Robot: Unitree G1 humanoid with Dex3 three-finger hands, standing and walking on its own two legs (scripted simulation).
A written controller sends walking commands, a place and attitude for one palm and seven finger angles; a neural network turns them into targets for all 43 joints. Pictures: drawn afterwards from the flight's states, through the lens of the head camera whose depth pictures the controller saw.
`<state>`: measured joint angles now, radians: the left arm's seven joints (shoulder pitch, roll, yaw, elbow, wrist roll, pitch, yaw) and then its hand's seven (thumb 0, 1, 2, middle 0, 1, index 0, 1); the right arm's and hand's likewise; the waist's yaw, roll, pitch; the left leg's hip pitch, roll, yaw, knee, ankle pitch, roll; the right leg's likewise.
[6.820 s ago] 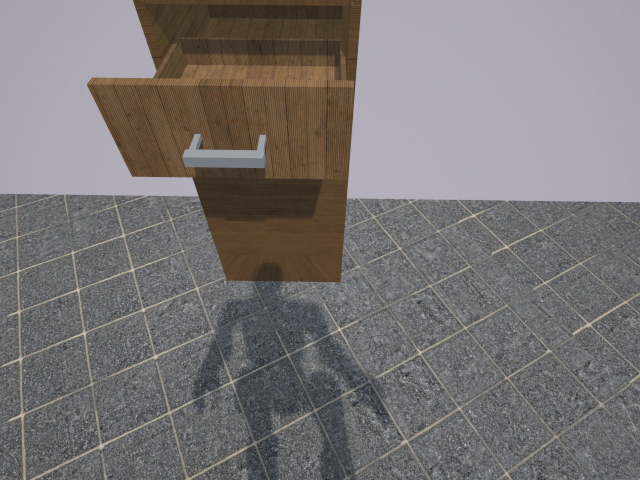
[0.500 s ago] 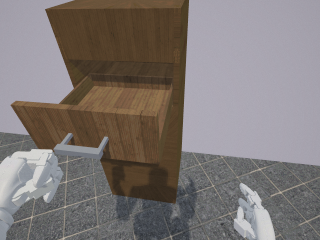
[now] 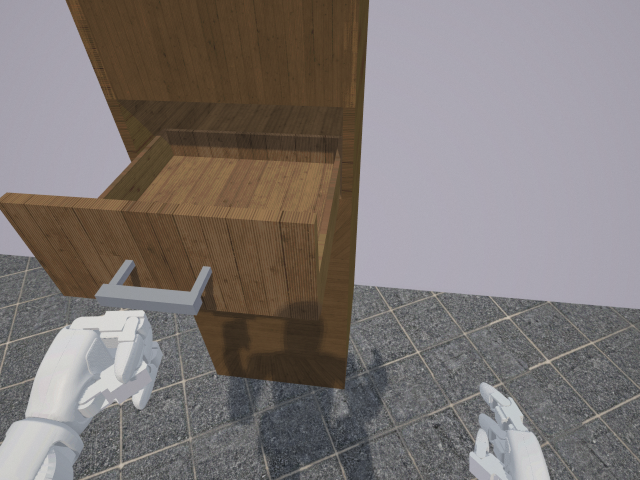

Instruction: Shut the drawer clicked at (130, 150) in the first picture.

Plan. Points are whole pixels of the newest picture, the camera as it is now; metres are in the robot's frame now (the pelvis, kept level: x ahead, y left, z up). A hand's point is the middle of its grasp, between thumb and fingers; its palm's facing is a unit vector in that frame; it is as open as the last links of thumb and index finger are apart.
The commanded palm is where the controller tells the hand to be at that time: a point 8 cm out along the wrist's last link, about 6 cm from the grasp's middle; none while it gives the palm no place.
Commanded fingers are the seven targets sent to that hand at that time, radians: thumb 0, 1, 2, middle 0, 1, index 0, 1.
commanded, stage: bring the fist close to the handle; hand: left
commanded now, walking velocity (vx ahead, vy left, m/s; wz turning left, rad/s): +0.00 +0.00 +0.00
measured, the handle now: (157, 285) +0.30 +0.24 +0.12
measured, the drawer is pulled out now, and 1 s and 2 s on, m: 0.29 0.29 0.17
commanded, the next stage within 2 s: push the drawer shut in 0.72 s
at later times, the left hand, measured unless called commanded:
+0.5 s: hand (173, 357) +0.21 +0.18 +0.11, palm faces -0.01 -1.00 -0.09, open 3.3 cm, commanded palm +0.18 +0.24 +0.12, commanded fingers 0.00 0.90 0.90 -1.40 -1.60 -1.40 -1.60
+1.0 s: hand (163, 347) +0.23 +0.20 +0.11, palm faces -0.01 -1.00 -0.07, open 3.2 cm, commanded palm +0.22 +0.25 +0.12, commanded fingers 0.00 0.90 0.90 -1.40 -1.60 -1.40 -1.60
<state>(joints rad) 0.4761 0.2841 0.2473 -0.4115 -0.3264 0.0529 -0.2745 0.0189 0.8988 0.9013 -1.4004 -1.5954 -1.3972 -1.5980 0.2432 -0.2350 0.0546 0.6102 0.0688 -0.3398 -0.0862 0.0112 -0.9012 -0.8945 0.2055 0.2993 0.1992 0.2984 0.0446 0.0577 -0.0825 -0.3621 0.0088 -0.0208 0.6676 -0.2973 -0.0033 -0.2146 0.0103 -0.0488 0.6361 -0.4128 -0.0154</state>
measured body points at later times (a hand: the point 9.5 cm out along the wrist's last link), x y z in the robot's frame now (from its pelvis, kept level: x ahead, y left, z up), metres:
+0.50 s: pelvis +0.01 -0.01 +0.00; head -0.01 -0.03 +0.45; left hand +0.21 +0.24 +0.12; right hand +0.17 -0.25 -0.07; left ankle +0.04 +0.12 -0.72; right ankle -0.04 -0.11 -0.72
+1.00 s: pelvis +0.00 -0.01 +0.00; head +0.00 -0.03 +0.45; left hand +0.22 +0.25 +0.12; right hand +0.19 -0.24 -0.07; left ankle +0.04 +0.12 -0.72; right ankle -0.04 -0.11 -0.72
